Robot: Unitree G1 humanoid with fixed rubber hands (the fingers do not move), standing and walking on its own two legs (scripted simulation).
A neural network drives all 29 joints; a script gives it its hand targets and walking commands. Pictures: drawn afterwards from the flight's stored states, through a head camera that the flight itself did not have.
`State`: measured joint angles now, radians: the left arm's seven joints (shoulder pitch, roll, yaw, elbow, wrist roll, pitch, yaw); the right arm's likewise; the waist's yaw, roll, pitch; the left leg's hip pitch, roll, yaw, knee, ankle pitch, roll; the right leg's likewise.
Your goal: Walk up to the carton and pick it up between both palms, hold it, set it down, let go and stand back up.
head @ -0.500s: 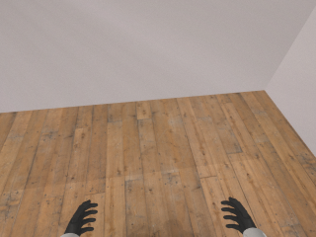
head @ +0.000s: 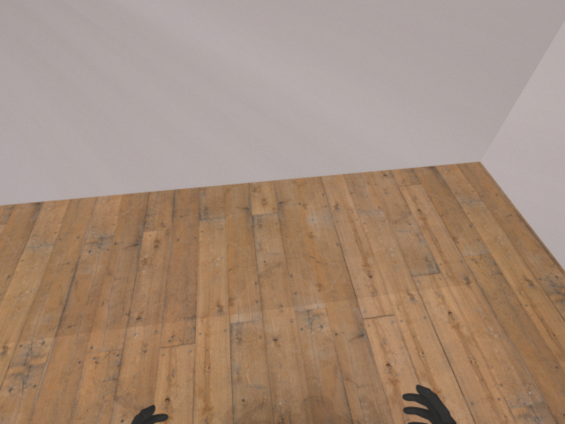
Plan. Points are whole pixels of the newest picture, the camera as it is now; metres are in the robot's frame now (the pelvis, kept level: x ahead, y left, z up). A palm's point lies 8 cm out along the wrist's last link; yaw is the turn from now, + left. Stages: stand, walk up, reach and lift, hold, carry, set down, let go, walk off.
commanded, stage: stand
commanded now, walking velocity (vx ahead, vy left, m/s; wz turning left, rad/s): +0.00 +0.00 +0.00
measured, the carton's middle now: out of the picture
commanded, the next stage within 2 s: walk up in 0.84 s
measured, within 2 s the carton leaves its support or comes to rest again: neither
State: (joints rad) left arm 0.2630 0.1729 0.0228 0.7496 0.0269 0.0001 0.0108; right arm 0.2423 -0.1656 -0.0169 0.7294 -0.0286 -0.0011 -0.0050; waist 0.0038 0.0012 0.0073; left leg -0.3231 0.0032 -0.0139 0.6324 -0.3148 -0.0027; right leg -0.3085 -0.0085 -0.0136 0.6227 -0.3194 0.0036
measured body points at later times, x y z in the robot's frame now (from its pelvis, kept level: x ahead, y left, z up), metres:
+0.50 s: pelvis +0.00 -0.01 +0.01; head +0.01 -0.01 +0.46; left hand +0.07 +0.22 -0.13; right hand +0.07 -0.24 -0.13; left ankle +0.01 +0.12 -0.73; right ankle +0.01 -0.12 -0.73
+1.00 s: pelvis +0.00 -0.01 +0.01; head +0.01 -0.01 +0.46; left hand +0.02 +0.22 -0.14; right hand +0.00 -0.23 -0.14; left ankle +0.01 +0.12 -0.73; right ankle +0.01 -0.12 -0.73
